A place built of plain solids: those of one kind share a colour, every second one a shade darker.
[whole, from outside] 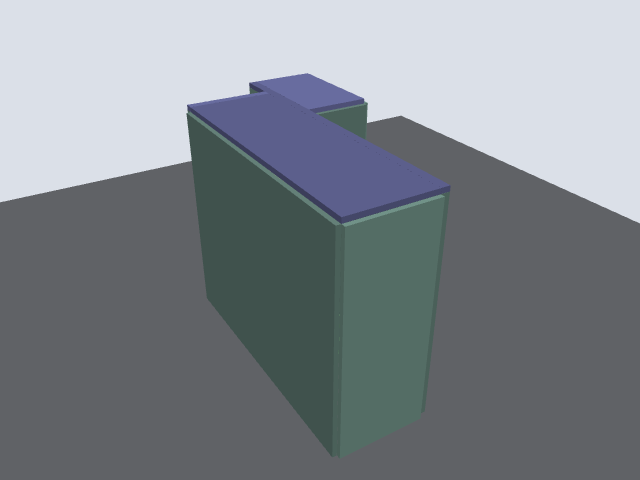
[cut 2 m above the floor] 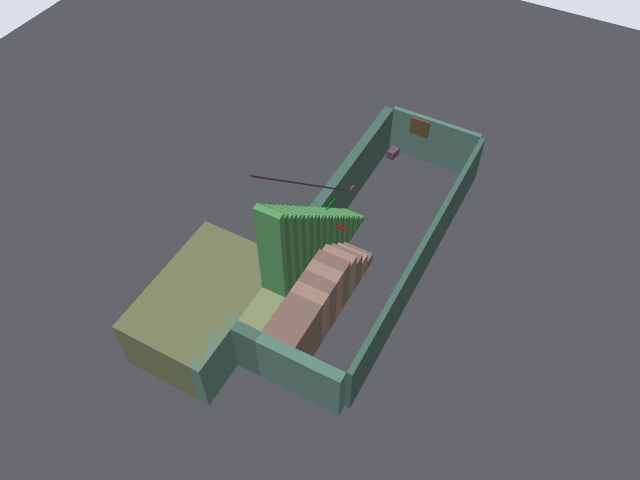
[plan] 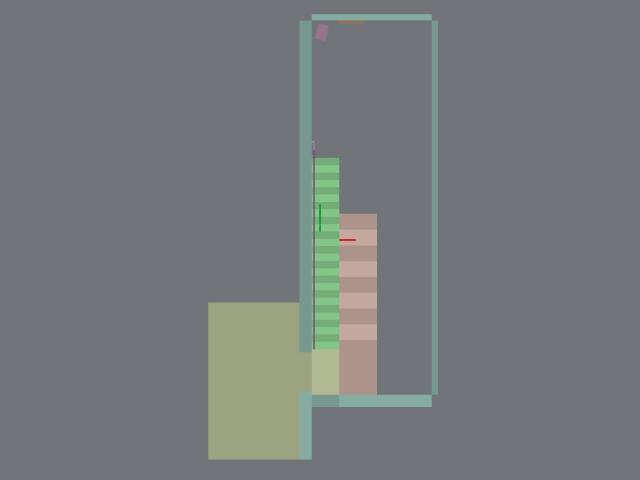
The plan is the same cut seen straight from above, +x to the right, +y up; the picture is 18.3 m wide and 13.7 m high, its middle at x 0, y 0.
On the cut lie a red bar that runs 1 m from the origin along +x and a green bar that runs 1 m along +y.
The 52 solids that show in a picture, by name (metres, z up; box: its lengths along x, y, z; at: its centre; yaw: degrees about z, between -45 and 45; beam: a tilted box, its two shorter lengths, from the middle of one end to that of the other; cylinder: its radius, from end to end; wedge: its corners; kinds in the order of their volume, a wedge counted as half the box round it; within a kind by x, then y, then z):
{
 "floor_1": {"box": [2.95, 4.48, 5.87], "at": [-1.71, -4.03, 2.64]},
 "floor_2": {"box": [0.79, 1.3, 5.87], "at": [0.16, -3.77, 2.64]},
 "wall_1": {"box": [0.18, 4.48, 3.19], "at": [-3.28, -4.03, 7.17]},
 "wall_2": {"box": [2.6, 0.18, 3.19], "at": [-1.89, -1.69, 7.17]},
 "wall_3": {"box": [0.35, 1.96, 8.82], "at": [-0.41, -5.29, 4.36]},
 "wall_4": {"box": [0.35, 9.47, 8.82], "at": [-0.41, 1.53, 4.36]},
 "wall_5": {"box": [0.79, 0.35, 8.82], "at": [0.16, -4.59, 4.36]},
 "wall_6": {"box": [3.42, 0.18, 8.82], "at": [1.48, 6.36, 4.36]},
 "wall_7": {"box": [2.64, 0.35, 8.82], "at": [1.87, -4.59, 4.36]},
 "wall_8": {"box": [0.18, 10.69, 8.82], "at": [3.28, 0.92, 4.36]},
 "mass_1": {"box": [1.08, 1.57, 4.04], "at": [1.09, -3.64, 1.97]},
 "mass_2": {"box": [1.08, 0.45, 3.59], "at": [1.09, -2.63, 1.75]},
 "mass_3": {"box": [1.08, 0.45, 3.15], "at": [1.09, -2.18, 1.53]},
 "mass_4": {"box": [1.08, 0.45, 2.71], "at": [1.09, -1.73, 1.3]},
 "mass_5": {"box": [1.08, 0.45, 2.27], "at": [1.09, -1.28, 1.08]},
 "mass_6": {"box": [1.08, 0.45, 1.82], "at": [1.09, -0.83, 0.86]},
 "mass_7": {"box": [1.08, 0.45, 1.38], "at": [1.09, -0.38, 0.64]},
 "mass_8": {"box": [1.08, 0.45, 0.94], "at": [1.09, 0.07, 0.42]},
 "mass_9": {"box": [1.08, 0.45, 0.49], "at": [1.09, 0.52, 0.2]},
 "roof_1": {"box": [2.6, 4.48, 0.2], "at": [-1.89, -4.03, 8.87]},
 "roof_2": {"box": [0.35, 12.54, 0.2], "at": [-0.41, 0.0, 8.87]},
 "roof_3": {"box": [3.42, 0.35, 0.2], "at": [1.48, -4.59, 8.87]},
 "roof_4": {"box": [3.42, 10.69, 0.2], "at": [1.48, 0.92, 8.87]},
 "tread_1": {"wedge": [[-0.24, -3.12, -0.05], [-0.24, -3.12, 5.37], [-0.24, -2.9, -0.05], [-0.24, -2.9, 5.37], [0.55, -3.12, -0.05], [0.55, -3.12, 5.37], [0.55, -2.91, -0.05], [0.55, -2.91, 5.37]]},
 "tread_2": {"wedge": [[-0.24, -2.91, -0.05], [-0.24, -2.91, 5.16], [-0.24, -2.69, -0.05], [-0.24, -2.69, 5.16], [0.55, -2.91, -0.05], [0.55, -2.91, 5.16], [0.55, -2.7, -0.05], [0.55, -2.7, 5.16]]},
 "tread_3": {"wedge": [[-0.24, -2.7, -0.05], [-0.24, -2.7, 4.96], [-0.24, -2.49, -0.05], [-0.24, -2.49, 4.96], [0.55, -2.7, -0.05], [0.55, -2.7, 4.96], [0.55, -2.49, -0.05], [0.55, -2.49, 4.96]]},
 "tread_4": {"wedge": [[-0.24, -2.49, -0.05], [-0.24, -2.49, 4.75], [-0.24, -2.27, -0.05], [-0.24, -2.27, 4.75], [0.55, -2.49, -0.05], [0.55, -2.49, 4.75], [0.55, -2.28, -0.05], [0.55, -2.28, 4.75]]},
 "tread_5": {"wedge": [[-0.24, -2.28, -0.05], [-0.24, -2.28, 4.54], [-0.24, -2.07, -0.05], [-0.24, -2.07, 4.54], [0.55, -2.28, -0.05], [0.55, -2.28, 4.54], [0.55, -2.07, -0.05], [0.55, -2.07, 4.54]]},
 "tread_6": {"wedge": [[-0.24, -2.07, -0.05], [-0.24, -2.07, 4.34], [-0.24, -1.86, -0.05], [-0.24, -1.86, 4.34], [0.55, -2.07, -0.05], [0.55, -2.07, 4.33], [0.55, -1.86, -0.05], [0.55, -1.86, 4.34]]},
 "tread_7": {"wedge": [[-0.24, -1.86, -0.05], [-0.24, -1.86, 4.13], [-0.24, -1.65, -0.05], [-0.24, -1.65, 4.13], [0.55, -1.86, -0.05], [0.55, -1.86, 4.13], [0.55, -1.65, -0.05], [0.55, -1.65, 4.13]]},
 "tread_8": {"wedge": [[-0.24, -1.65, -0.05], [-0.24, -1.65, 3.92], [-0.24, -1.43, -0.05], [-0.24, -1.43, 3.92], [0.55, -1.65, -0.05], [0.55, -1.65, 3.92], [0.55, -1.44, -0.05], [0.55, -1.44, 3.92]]},
 "tread_9": {"wedge": [[-0.24, -1.44, -0.05], [-0.24, -1.44, 3.72], [-0.24, -1.23, -0.05], [-0.24, -1.23, 3.72], [0.55, -1.44, -0.05], [0.55, -1.44, 3.72], [0.55, -1.23, -0.05], [0.55, -1.23, 3.72]]},
 "tread_10": {"wedge": [[-0.24, -1.23, -0.05], [-0.24, -1.23, 3.51], [-0.24, -1.02, -0.05], [-0.24, -1.02, 3.51], [0.55, -1.23, -0.05], [0.55, -1.23, 3.51], [0.55, -1.01, -0.05], [0.55, -1.01, 3.51]]},
 "tread_11": {"wedge": [[-0.24, -1.02, -0.05], [-0.24, -1.02, 3.3], [-0.24, -0.81, -0.05], [-0.24, -0.81, 3.3], [0.55, -1.02, -0.05], [0.55, -1.02, 3.3], [0.55, -0.81, -0.05], [0.55, -0.81, 3.3]]},
 "tread_12": {"wedge": [[-0.24, -0.81, -0.05], [-0.24, -0.81, 3.1], [-0.24, -0.6, -0.05], [-0.24, -0.6, 3.1], [0.55, -0.81, -0.05], [0.55, -0.81, 3.1], [0.55, -0.6, -0.05], [0.55, -0.6, 3.1]]},
 "tread_13": {"wedge": [[-0.24, -0.6, -0.05], [-0.24, -0.6, 2.89], [-0.24, -0.39, -0.05], [-0.24, -0.39, 2.89], [0.55, -0.6, -0.05], [0.55, -0.6, 2.89], [0.55, -0.39, -0.05], [0.55, -0.39, 2.89]]},
 "tread_14": {"wedge": [[-0.24, -0.39, -0.05], [-0.24, -0.39, 2.68], [-0.24, -0.18, -0.05], [-0.24, -0.18, 2.68], [0.55, -0.39, -0.05], [0.55, -0.39, 2.68], [0.55, -0.17, -0.05], [0.55, -0.17, 2.68]]},
 "tread_15": {"wedge": [[-0.24, -0.18, -0.05], [-0.24, -0.18, 2.48], [-0.24, 0.04, -0.05], [-0.24, 0.04, 2.48], [0.55, -0.18, -0.05], [0.55, -0.18, 2.48], [0.55, 0.03, -0.05], [0.55, 0.03, 2.48]]},
 "tread_16": {"wedge": [[-0.24, 0.03, -0.05], [-0.24, 0.03, 2.27], [-0.24, 0.24, -0.05], [-0.24, 0.24, 2.27], [0.55, 0.03, -0.05], [0.55, 0.03, 2.27], [0.55, 0.25, -0.05], [0.55, 0.25, 2.27]]},
 "tread_17": {"wedge": [[-0.24, 0.24, -0.05], [-0.24, 0.24, 2.07], [-0.24, 0.45, -0.05], [-0.24, 0.45, 2.07], [0.55, 0.24, -0.05], [0.55, 0.24, 2.07], [0.55, 0.45, -0.05], [0.55, 0.45, 2.07]]},
 "tread_18": {"wedge": [[-0.24, 0.45, -0.05], [-0.24, 0.45, 1.86], [-0.24, 0.67, -0.05], [-0.24, 0.67, 1.86], [0.55, 0.45, -0.05], [0.55, 0.45, 1.86], [0.55, 0.66, -0.05], [0.55, 0.66, 1.86]]},
 "tread_19": {"wedge": [[-0.24, 0.66, -0.05], [-0.24, 0.66, 1.65], [-0.24, 0.88, -0.05], [-0.24, 0.88, 1.65], [0.55, 0.66, -0.05], [0.55, 0.66, 1.65], [0.55, 0.87, -0.05], [0.55, 0.87, 1.65]]},
 "tread_20": {"wedge": [[-0.24, 0.87, -0.05], [-0.24, 0.87, 1.44], [-0.24, 1.08, -0.05], [-0.24, 1.08, 1.45], [0.55, 0.87, -0.05], [0.55, 0.87, 1.44], [0.55, 1.09, -0.05], [0.55, 1.09, 1.44]]},
 "tread_21": {"wedge": [[-0.24, 1.08, -0.05], [-0.24, 1.08, 1.24], [-0.24, 1.29, -0.05], [-0.24, 1.29, 1.24], [0.55, 1.08, -0.05], [0.55, 1.08, 1.24], [0.55, 1.3, -0.05], [0.55, 1.3, 1.24]]},
 "tread_22": {"wedge": [[-0.24, 1.29, -0.05], [-0.24, 1.29, 1.03], [-0.24, 1.51, -0.05], [-0.24, 1.51, 1.03], [0.55, 1.29, -0.05], [0.55, 1.29, 1.03], [0.55, 1.5, -0.05], [0.55, 1.5, 1.03]]},
 "tread_23": {"wedge": [[-0.24, 1.5, -0.05], [-0.24, 1.5, 0.83], [-0.24, 1.71, -0.05], [-0.24, 1.71, 0.83], [0.55, 1.5, -0.05], [0.55, 1.5, 0.82], [0.55, 1.71, -0.05], [0.55, 1.71, 0.83]]},
 "tread_24": {"wedge": [[-0.24, 1.71, -0.05], [-0.24, 1.71, 0.62], [-0.24, 1.92, -0.05], [-0.24, 1.92, 0.62], [0.55, 1.71, -0.05], [0.55, 1.71, 0.62], [0.55, 1.92, -0.05], [0.55, 1.92, 0.62]]},
 "tread_25": {"wedge": [[-0.24, 1.92, -0.05], [-0.24, 1.92, 0.41], [-0.24, 2.13, -0.05], [-0.24, 2.13, 0.41], [0.55, 1.92, -0.05], [0.55, 1.92, 0.41], [0.55, 2.13, -0.05], [0.55, 2.13, 0.41]]},
 "tread_26": {"wedge": [[-0.24, 2.13, -0.05], [-0.24, 2.13, 0.21], [-0.24, 2.34, -0.05], [-0.24, 2.34, 0.21], [0.55, 2.13, -0.05], [0.55, 2.13, 0.21], [0.55, 2.34, -0.05], [0.55, 2.34, 0.21]]},
 "guard_rail_1": {"wedge": [[-0.19, -3.12, 6.49], [-0.19, -3.12, 6.55], [-0.19, 2.56, 0.92], [-0.19, 2.56, 0.97], [-0.15, -3.12, 6.49], [-0.15, -3.12, 6.55], [-0.15, 2.56, 0.92], [-0.15, 2.56, 0.97]]},
 "bucket_1": {"box": [0.3, 0.46, 0.39], "at": [0.06, 5.94, 0.14], "yaw": -12.7},
 "cabinet_1": {"box": [0.74, 0.09, 0.72], "at": [0.89, 6.22, 1.58]}
}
